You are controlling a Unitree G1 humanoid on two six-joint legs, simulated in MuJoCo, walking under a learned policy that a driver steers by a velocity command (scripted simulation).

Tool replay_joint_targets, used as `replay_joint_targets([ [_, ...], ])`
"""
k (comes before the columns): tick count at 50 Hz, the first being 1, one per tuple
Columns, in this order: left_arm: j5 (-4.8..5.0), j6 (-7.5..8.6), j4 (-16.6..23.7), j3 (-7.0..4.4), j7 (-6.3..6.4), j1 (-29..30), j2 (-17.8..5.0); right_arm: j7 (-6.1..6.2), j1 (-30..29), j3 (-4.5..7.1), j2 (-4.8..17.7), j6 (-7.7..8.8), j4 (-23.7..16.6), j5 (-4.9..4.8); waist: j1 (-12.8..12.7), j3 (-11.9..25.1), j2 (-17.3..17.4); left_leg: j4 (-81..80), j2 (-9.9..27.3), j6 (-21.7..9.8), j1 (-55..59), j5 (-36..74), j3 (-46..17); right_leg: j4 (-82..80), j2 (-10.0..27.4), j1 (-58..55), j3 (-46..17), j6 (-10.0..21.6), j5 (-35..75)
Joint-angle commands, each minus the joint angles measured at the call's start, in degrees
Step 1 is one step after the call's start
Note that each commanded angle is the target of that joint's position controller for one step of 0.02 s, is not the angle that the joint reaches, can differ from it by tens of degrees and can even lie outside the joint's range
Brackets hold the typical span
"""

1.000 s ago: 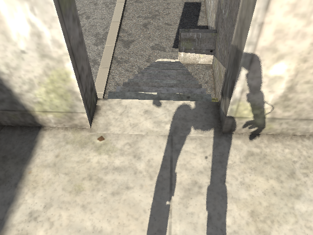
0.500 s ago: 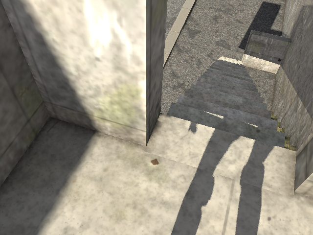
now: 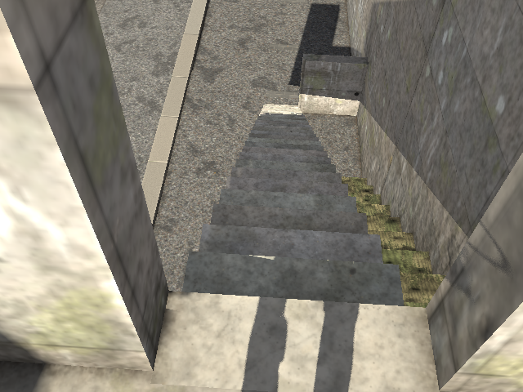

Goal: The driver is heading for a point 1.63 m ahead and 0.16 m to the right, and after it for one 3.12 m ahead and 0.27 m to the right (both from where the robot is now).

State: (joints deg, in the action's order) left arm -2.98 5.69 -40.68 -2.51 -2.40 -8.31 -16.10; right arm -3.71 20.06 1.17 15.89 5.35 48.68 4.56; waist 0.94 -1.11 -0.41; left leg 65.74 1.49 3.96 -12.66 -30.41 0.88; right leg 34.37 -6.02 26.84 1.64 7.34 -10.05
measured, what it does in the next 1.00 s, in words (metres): walks ahead: left foot, then right foot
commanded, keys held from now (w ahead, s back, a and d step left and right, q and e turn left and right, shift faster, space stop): e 0.42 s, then no key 0.12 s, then q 0.46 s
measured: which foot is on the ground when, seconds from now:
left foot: up 0.00-0.34, down 0.36-1.00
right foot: down 0.00-0.36, up 0.38-0.64, down 0.66-0.94, up 0.96-1.00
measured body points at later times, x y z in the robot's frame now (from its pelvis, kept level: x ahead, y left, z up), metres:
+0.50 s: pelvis +0.14 +0.02 +0.02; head +0.17 +0.04 +0.47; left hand +0.34 +0.24 -0.10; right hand +0.19 -0.28 -0.07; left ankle +0.23 +0.11 -0.72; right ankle +0.06 -0.08 -0.63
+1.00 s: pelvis +0.18 +0.02 +0.01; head +0.21 +0.02 +0.46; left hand +0.36 +0.29 -0.09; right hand +0.27 -0.28 -0.09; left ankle +0.22 +0.10 -0.72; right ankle +0.08 -0.09 -0.68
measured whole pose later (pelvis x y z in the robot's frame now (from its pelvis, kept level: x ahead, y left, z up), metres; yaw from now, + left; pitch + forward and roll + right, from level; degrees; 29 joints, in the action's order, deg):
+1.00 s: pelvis +0.18 +0.02 +0.01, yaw -10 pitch +3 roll +0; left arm 3.6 0.5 -40.3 -4.7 4.1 -12.4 -18.1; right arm -2.2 10.0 4.0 17.1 2.5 43.9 -1.6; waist 0.6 0.1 -1.1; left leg 34.6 -2.9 -4.1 -21.6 -15.6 2.7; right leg 54.3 4.4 20.4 2.7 -3.7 -29.0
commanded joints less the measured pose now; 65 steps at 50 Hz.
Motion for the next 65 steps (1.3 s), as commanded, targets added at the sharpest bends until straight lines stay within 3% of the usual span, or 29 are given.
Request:
replay_joint_targets([
  [1, 0.95, 1.45, -4.1, -3.61, 1.04, -14.2, -8.7, 1.50, -8.1, 1.31, 9.7, 1.64, -9.3, 0.64, -5.3, 9.5, 2.6, 11.0, 3.3, -0.4, -33.6, 2.6, -8.7, -10.6, 20.3, -33.2, -26.2, 13.9, 40.4],
  [3, 1.08, 2.25, -0.9, -2.61, -0.10, -2.4, -6.2, 3.36, -2.2, 0.48, 7.5, 0.14, -9.4, 1.66, 3.7, 5.5, -1.8, 5.7, 5.2, -0.9, -19.2, 4.2, -7.8, -16.8, 16.6, -10.0, -19.9, 14.1, 43.2],
  [6, -0.28, 2.98, 1.0, -3.64, -1.28, 0.0, -10.5, 3.54, 2.3, 0.74, 8.1, -0.74, -5.9, -0.82, 4.3, 7.4, 0.4, -3.0, 4.2, 0.9, -12.8, 13.5, -3.7, -18.7, 13.1, -1.7, -15.7, 11.4, 39.0],
  [7, 5.95, -2.69, -0.7, -2.95, -2.94, -3.8, -6.2, 5.36, -2.5, 2.04, 6.3, -3.39, -6.4, -10.20, 0.7, 1.8, 3.7, -8.8, -0.8, 1.0, -15.2, 15.1, -1.4, -13.8, 9.9, -0.9, -10.1, 8.4, 49.9],
  [11, 5.18, -8.05, 1.8, -3.25, -2.03, -5.4, -7.7, 4.42, -5.3, 2.77, 4.9, -6.77, -7.3, -7.05, -0.7, 8.7, -5.5, -19.7, -3.0, -0.2, -11.4, 23.1, -2.8, -9.8, 9.5, -5.5, -13.5, 3.7, 39.0],
  [17, 3.57, -7.16, 2.5, -2.50, 1.11, -6.0, -5.8, 5.21, -8.2, 4.48, 6.1, -5.42, -8.0, -5.84, -0.3, 5.6, -8.0, -38.3, -1.8, -2.7, -11.2, 21.5, -7.9, -4.3, 11.7, -16.2, -29.1, 3.9, 19.4],
  [18, 3.26, -7.21, 3.4, -2.56, 1.76, -4.9, -5.6, 5.18, -5.3, 4.73, 7.1, -4.45, -7.7, -5.28, 1.7, 6.2, -5.7, -44.2, 2.6, -4.7, -4.5, 29.4, -11.0, 0.0, 9.2, -13.3, -28.5, 1.4, 13.3],
  [19, 3.55, -8.00, 4.5, -2.28, 2.45, -9.7, -2.4, 5.42, -6.5, 5.28, 11.7, -4.32, -8.0, -4.46, -2.3, 10.1, 7.9, -43.5, 16.7, -10.7, 4.3, 46.9, -22.5, 11.4, 2.8, -6.3, -18.7, -2.3, -6.6],
  [20, -0.72, -4.31, 6.2, -1.58, -0.42, -12.7, -4.1, 6.56, -4.4, 5.54, 10.5, -1.35, -7.5, 0.50, 1.9, 16.4, 30.0, -49.6, 21.1, -28.3, 17.1, 28.3, -36.5, 20.0, -5.1, 15.1, -14.1, -8.1, -30.4],
  [21, -2.20, -3.05, 3.8, -3.38, -0.12, -10.5, -8.2, 7.52, -5.8, 4.80, 8.1, 1.25, -7.6, -0.47, 2.4, 11.8, 14.1, -51.3, 21.5, -25.7, 14.0, 16.6, -37.4, 31.4, 0.3, 17.7, -13.8, -9.2, -22.8],
  [22, -1.43, -3.40, 2.8, -3.08, 1.45, -8.0, -7.5, 7.98, -9.2, 4.37, 7.3, 2.19, -7.0, -2.50, 1.1, 8.4, 7.4, -53.2, 18.0, -22.1, 6.8, 10.4, -31.6, 36.9, 2.0, 17.3, -11.3, -10.2, -19.2],
  [25, -2.69, -3.83, 4.3, -1.05, 1.65, -7.9, -3.5, 7.89, -16.8, 2.19, 1.7, 2.30, -10.6, -5.09, -1.0, 7.6, 6.2, -53.9, 10.4, -17.3, -3.4, 17.7, -16.4, 43.4, 4.7, 10.3, -6.7, -10.6, -13.0],
  [27, -0.96, -4.22, 4.1, -0.07, -0.04, -10.9, -2.3, 7.56, -18.7, 2.48, 3.5, 2.61, -12.1, -4.34, -1.9, 7.7, 3.9, -52.6, 7.1, -16.6, -7.4, 25.7, -8.3, 37.7, 5.6, 4.6, -2.6, -11.8, -10.6],
  [31, 1.34, -4.60, 1.7, 1.18, -5.92, -11.3, 1.3, 2.47, -18.5, 0.18, 1.4, 1.54, -7.9, -7.53, -3.5, 6.4, 4.0, -42.2, 2.1, -8.1, -11.4, 22.0, -6.6, -1.5, 7.4, -10.9, 3.0, -18.5, -8.2],
  [33, 2.46, -2.88, 2.8, -0.55, -4.14, -11.4, -4.5, -0.10, -13.2, 1.35, 3.8, 0.53, -5.3, -5.41, -3.7, 9.0, 5.2, -40.0, 7.4, -11.1, -10.5, 27.5, -15.5, -3.6, 7.7, -16.4, 1.4, -13.5, 3.9],
  [34, 2.55, -1.27, 5.2, -0.86, -2.66, -10.9, -7.6, -0.17, -10.0, 0.74, 1.5, 1.01, -5.1, -6.10, -3.1, 12.5, 3.1, -37.4, 6.7, -8.9, -8.0, 26.6, -16.5, -2.9, 13.2, -17.4, -2.2, -6.3, 16.1],
  [35, 2.00, 0.23, 7.2, -1.38, -2.18, -5.0, -11.5, 1.19, -5.4, 1.15, 1.3, 1.87, -5.6, -5.90, 2.5, 13.1, -2.6, -33.5, 1.5, -6.7, -7.1, 27.8, -8.4, -3.7, 17.4, -15.2, -5.8, 4.0, 22.0],
  [36, 1.31, 0.44, 6.3, -2.40, -1.27, -4.0, -12.0, 2.89, -10.8, 2.13, 5.1, 1.91, -7.0, -5.24, 0.8, 10.4, -5.1, -30.0, -1.4, -5.2, -7.4, 25.6, -2.3, -7.7, 18.9, -10.7, -9.7, 7.4, 13.3],
  [38, 2.04, -0.40, 6.2, -3.47, 0.79, -3.5, -11.3, 4.38, -15.3, 3.03, 7.4, 1.31, -8.5, -4.38, -0.7, 5.9, -4.0, -28.3, -1.8, -6.3, -13.3, 22.8, -0.6, -11.4, 20.3, -12.2, -11.8, 6.9, 2.2],
  [42, 1.50, 0.07, 3.8, -3.60, 4.87, -6.7, -9.0, 4.60, -13.4, 2.11, 2.9, 1.52, -7.9, -3.22, -2.1, 1.7, -8.5, -20.2, 0.2, -6.7, -18.3, 10.1, -0.3, -15.3, 30.1, -15.7, -15.6, 9.5, 6.8],
  [45, 1.45, -0.20, 5.2, -3.73, 5.73, 0.1, -10.4, 2.78, -13.6, 2.60, 3.2, 1.58, -6.9, -3.67, -0.6, 1.5, -5.4, -33.0, -3.8, -8.5, -6.0, 19.9, 7.0, -13.2, 21.7, -11.3, -3.3, 2.0, 0.7],
  [47, 0.56, -0.66, 4.8, -2.78, 5.45, -5.3, -6.4, 3.88, -12.6, 4.90, 9.6, 1.81, -7.2, -4.13, -2.2, 7.5, 2.9, -39.3, 0.9, -16.4, 7.4, 48.4, -3.0, -0.5, 16.0, -8.4, 5.3, -5.4, -9.2],
  [48, 10.73, -4.75, 3.0, -3.37, 6.74, -5.8, -5.1, 1.16, -1.4, 5.09, 7.1, -2.85, -6.3, -7.08, 2.3, 11.7, 4.3, -30.5, 10.6, -18.6, 17.3, 78.0, -17.7, 23.0, 5.1, 3.0, 10.1, -12.2, -9.2],
  [50, 8.81, -8.00, 5.3, -2.27, 7.66, -3.2, -4.3, 0.24, 3.7, 4.85, 9.9, -6.44, -6.0, -7.56, 5.1, 15.9, 9.0, -33.0, 15.6, -22.0, 26.8, 95.1, -21.3, 40.7, 6.1, 18.3, -2.3, -11.8, -27.0],
  [53, 4.13, -11.47, 4.9, -3.15, 6.84, 0.0, -5.4, 2.24, -7.1, 3.50, 7.0, -9.38, -11.7, -5.90, 0.2, 7.1, 2.0, -39.6, 10.9, -17.7, 5.8, 54.9, -20.0, 33.5, 8.4, 10.1, -7.6, -8.3, -16.0],
  [56, 5.27, -11.75, 4.1, -3.34, 5.02, -0.9, -5.1, 3.38, -7.6, 3.70, 7.0, -9.03, -12.5, -5.64, -1.7, 4.2, 6.5, -45.6, 9.2, -18.0, -3.3, 36.1, -21.0, 25.1, 6.2, 4.2, -6.8, -9.3, -13.0],
  [57, -3.35, -7.04, 0.1, -1.46, 4.74, -12.8, -4.0, 2.34, -8.2, 3.16, 4.5, -2.98, -13.5, -1.45, -3.9, 5.1, 7.8, -51.8, 12.4, -22.0, -12.5, 20.2, -23.4, 27.4, 8.2, -1.4, -5.3, -9.9, -11.4],
  [60, -1.99, -5.22, -1.8, -1.60, 4.10, -12.6, -4.9, 3.07, -12.1, 4.65, 8.1, 1.75, -14.0, -2.33, -3.5, 2.9, 4.1, -56.0, 7.5, -15.2, -21.5, 3.3, -22.9, 18.8, 8.4, -12.2, -1.9, -9.9, -14.6],
  [65, 0.71, -2.28, -0.8, -0.73, 2.68, -11.8, -3.5, 4.65, -9.7, 4.36, 5.3, -1.19, -15.5, -4.17, -1.4, 6.3, 1.0, -45.6, 2.8, -13.9, -9.9, -4.0, -25.6, -14.7, 5.5, -18.1, -0.6, -5.7, -9.5],
])
Keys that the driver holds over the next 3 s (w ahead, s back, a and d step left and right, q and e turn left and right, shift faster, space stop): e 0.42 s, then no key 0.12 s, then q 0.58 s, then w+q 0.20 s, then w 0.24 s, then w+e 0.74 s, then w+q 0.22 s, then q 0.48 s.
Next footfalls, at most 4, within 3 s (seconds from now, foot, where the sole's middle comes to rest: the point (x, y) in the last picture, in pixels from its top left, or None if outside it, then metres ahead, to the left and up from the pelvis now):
0.36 left None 0.27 0.09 -0.76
0.66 right None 0.13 -0.12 -0.76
1.32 right None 0.17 -0.11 -0.76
1.70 left None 0.36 0.14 -0.76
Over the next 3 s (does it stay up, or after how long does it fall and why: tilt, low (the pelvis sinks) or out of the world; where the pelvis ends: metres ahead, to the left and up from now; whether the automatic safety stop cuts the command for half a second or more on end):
stays up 0.68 -0.04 -0.18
